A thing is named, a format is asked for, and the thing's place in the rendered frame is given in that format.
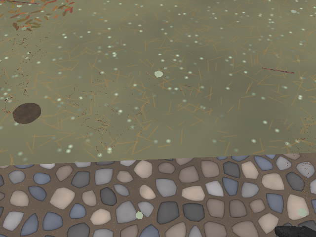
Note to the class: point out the robot right hand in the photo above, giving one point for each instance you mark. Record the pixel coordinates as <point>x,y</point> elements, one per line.
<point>294,231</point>

